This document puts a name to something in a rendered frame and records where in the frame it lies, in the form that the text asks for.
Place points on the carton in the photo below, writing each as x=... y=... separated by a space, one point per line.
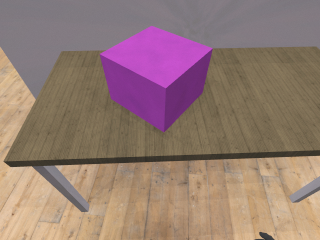
x=156 y=74

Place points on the table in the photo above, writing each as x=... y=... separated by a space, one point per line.
x=257 y=102

